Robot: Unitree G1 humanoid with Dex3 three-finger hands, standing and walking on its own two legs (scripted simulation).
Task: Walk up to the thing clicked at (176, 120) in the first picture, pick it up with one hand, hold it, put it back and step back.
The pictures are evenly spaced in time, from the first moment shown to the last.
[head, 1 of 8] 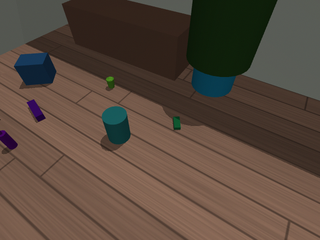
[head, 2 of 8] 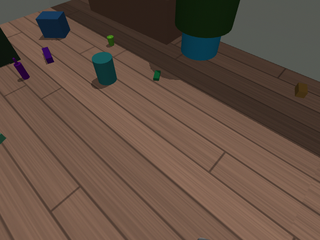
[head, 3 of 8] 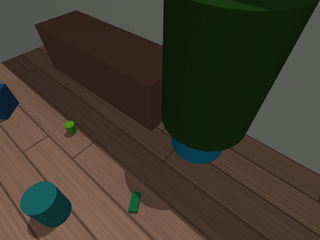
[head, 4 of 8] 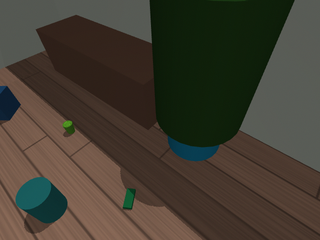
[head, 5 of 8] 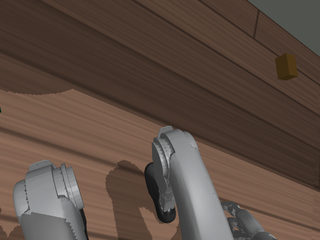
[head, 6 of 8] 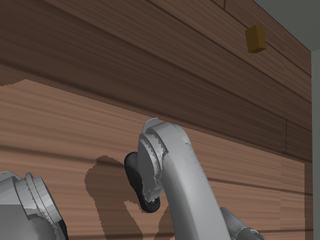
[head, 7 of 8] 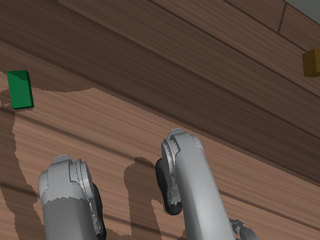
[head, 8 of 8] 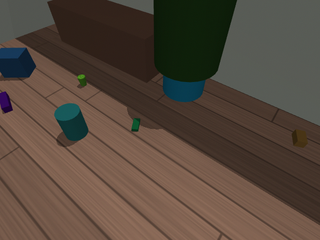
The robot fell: no
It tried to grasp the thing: yes
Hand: left
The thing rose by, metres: 0.00
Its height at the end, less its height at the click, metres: +0.00
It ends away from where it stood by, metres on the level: 0.00
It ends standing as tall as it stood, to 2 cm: yes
